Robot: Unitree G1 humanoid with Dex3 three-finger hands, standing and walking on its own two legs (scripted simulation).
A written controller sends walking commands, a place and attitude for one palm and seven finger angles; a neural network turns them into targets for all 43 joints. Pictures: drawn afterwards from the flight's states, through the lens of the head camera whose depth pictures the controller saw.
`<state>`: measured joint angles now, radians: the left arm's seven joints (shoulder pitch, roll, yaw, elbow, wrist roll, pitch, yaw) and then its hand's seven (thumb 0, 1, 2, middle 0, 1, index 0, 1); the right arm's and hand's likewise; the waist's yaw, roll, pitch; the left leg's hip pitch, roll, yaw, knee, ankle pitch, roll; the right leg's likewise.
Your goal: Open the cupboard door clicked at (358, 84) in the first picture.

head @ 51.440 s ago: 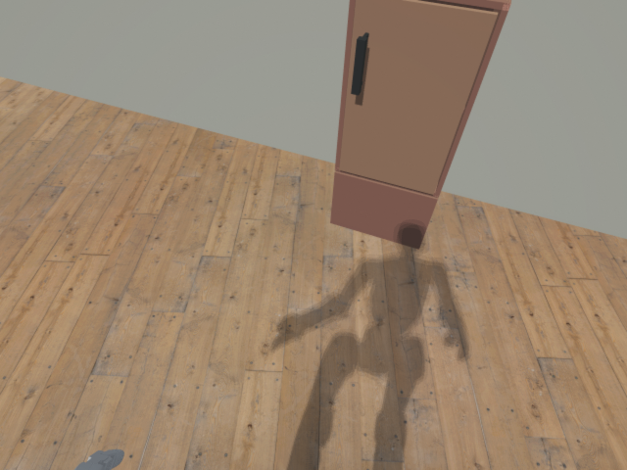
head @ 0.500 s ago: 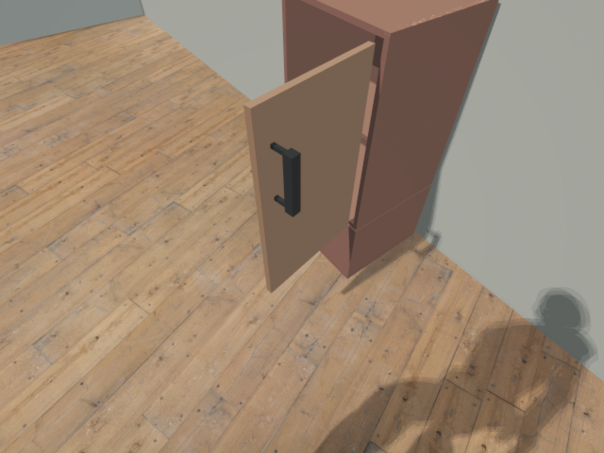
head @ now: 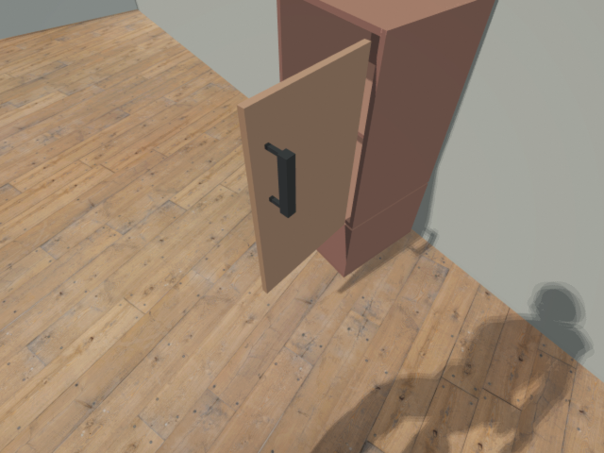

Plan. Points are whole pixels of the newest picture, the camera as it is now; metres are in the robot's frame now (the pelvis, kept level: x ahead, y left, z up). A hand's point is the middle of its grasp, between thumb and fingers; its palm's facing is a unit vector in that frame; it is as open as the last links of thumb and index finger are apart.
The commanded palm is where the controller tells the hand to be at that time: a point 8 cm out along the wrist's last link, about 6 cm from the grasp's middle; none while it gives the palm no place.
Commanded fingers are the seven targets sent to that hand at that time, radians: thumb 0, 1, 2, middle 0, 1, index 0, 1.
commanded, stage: look to check the result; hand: left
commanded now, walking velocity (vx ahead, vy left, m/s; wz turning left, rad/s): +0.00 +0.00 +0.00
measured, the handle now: (279, 180) +0.61 +0.08 -0.02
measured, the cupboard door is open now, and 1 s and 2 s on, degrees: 100 100 100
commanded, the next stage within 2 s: stand and wait in 0.38 s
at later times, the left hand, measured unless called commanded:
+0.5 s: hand out of the picture +0.01 +0.16 -0.17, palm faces +0.03 -0.98 -0.19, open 7.4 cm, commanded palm none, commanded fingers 0.00 0.90 0.90 -0.20 -0.30 -0.20 -0.30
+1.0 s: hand out of the picture +0.02 +0.16 -0.17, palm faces +0.03 -0.98 -0.19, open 7.4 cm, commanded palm none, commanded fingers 0.00 0.90 0.90 -0.20 -0.30 -0.20 -0.30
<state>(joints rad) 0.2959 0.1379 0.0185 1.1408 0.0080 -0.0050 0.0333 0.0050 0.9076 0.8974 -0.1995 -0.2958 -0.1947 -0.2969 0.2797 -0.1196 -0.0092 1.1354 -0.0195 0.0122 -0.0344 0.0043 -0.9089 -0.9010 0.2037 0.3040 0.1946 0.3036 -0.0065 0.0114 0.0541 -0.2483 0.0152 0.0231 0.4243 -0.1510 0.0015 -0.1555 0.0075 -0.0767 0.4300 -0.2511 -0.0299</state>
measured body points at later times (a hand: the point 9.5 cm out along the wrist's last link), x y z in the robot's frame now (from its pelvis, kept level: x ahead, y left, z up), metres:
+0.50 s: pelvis +0.01 -0.01 +0.00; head +0.03 -0.01 +0.45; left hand +0.01 +0.21 -0.16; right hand +0.01 -0.23 -0.16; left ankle +0.05 +0.12 -0.74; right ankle -0.01 -0.10 -0.74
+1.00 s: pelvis +0.03 -0.01 +0.00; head +0.04 -0.02 +0.45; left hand +0.02 +0.21 -0.16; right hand +0.03 -0.23 -0.16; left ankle +0.05 +0.12 -0.74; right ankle -0.01 -0.10 -0.74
